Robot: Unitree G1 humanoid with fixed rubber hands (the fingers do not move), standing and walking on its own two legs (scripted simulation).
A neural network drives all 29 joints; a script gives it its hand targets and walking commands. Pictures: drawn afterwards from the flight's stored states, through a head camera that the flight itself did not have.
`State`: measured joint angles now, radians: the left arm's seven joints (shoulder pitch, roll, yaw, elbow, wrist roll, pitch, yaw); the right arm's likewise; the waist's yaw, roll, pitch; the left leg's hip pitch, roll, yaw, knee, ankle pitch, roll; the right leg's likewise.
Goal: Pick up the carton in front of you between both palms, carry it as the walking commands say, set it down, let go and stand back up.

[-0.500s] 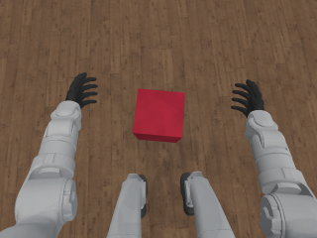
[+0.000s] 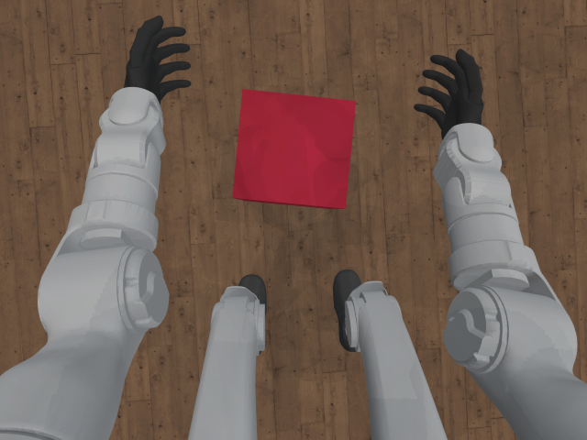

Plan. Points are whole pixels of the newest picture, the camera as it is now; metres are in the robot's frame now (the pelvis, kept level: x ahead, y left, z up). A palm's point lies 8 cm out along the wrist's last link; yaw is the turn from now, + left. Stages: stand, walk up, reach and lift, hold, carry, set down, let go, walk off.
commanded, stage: reach and lift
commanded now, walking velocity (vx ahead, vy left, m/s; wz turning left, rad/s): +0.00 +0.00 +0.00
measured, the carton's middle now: (292, 158) +0.48 +0.01 -0.48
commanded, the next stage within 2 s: none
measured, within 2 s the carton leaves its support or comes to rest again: leaves its support in 1.46 s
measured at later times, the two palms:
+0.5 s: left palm (194, 140) +0.50 +0.19 -0.36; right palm (397, 157) +0.47 -0.18 -0.36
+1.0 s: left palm (208, 140) +0.51 +0.18 -0.41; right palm (383, 155) +0.48 -0.17 -0.41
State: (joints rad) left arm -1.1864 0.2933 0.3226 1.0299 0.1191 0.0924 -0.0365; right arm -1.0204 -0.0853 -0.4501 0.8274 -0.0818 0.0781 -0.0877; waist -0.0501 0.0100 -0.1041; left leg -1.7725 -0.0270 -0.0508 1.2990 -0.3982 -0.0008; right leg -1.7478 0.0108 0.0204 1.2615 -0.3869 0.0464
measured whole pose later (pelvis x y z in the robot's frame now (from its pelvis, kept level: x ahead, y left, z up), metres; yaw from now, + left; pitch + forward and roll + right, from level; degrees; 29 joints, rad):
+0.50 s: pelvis -0.05 -0.01 -0.20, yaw -1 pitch +42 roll -3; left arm -1.43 0.46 0.07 1.15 -0.16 0.09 0.03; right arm -1.29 -0.22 -0.22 0.97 0.17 0.10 -0.17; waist -0.04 -0.02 0.21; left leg -2.26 -0.04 -0.07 2.05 -0.53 -0.03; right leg -2.24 0.06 0.02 2.01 -0.51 0.07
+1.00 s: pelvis -0.04 -0.01 -0.24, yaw -2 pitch +39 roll -3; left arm -1.50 0.45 -0.02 1.23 -0.21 0.03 0.05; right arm -1.38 -0.23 -0.16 1.11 0.23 0.02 -0.18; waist -0.03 -0.03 0.32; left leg -2.30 -0.02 -0.06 2.21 -0.59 -0.01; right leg -2.28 0.05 0.02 2.17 -0.57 0.07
